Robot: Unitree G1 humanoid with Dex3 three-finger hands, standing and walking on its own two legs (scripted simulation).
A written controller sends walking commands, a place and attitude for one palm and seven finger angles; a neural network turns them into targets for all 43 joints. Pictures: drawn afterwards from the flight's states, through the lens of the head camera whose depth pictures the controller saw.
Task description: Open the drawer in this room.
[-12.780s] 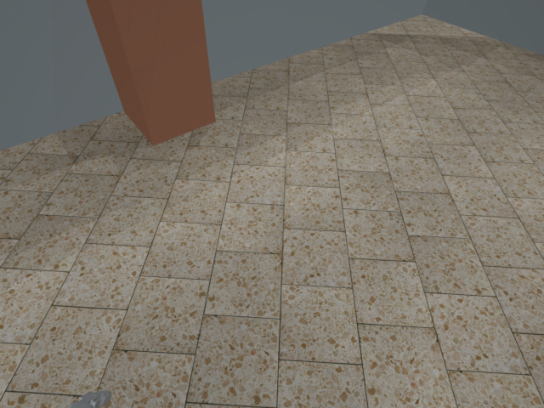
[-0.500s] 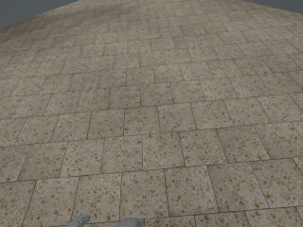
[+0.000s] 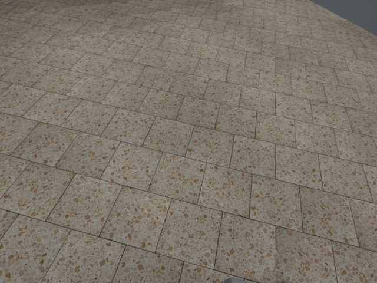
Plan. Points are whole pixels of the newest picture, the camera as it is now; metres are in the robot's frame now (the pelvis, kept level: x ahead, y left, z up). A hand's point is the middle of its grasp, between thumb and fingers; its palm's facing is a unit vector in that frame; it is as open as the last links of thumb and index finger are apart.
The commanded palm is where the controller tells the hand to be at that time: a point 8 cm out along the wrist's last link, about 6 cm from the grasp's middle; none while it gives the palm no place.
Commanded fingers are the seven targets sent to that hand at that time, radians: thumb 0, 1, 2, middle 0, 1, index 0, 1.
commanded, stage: turn or walk to find it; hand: left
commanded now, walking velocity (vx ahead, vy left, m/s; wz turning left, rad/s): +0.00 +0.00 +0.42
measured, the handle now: out of the picture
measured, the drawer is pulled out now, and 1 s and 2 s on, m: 0.00 0.00 0.00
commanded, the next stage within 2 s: none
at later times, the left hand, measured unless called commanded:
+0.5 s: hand out of the picture +0.02 +0.14 -0.14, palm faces +0.22 -0.93 -0.29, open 7.4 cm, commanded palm none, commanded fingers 0.00 0.90 0.90 -0.20 -0.30 -0.20 -0.30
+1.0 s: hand out of the picture -0.13 +0.19 -0.18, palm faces +0.47 -0.85 -0.23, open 7.4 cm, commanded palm none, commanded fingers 0.00 0.90 0.90 -0.20 -0.30 -0.20 -0.30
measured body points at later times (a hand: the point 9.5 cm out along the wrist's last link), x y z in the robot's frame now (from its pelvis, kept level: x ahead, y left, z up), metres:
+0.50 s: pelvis -0.03 -0.06 +0.00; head +0.01 -0.10 +0.45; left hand +0.01 +0.19 -0.12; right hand +0.05 -0.31 -0.17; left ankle -0.08 +0.09 -0.64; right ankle -0.01 -0.14 -0.74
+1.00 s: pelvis -0.07 -0.02 +0.00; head -0.05 +0.01 +0.45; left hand -0.15 +0.23 -0.16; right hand +0.13 -0.20 -0.13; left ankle -0.11 +0.06 -0.74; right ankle -0.03 -0.16 -0.66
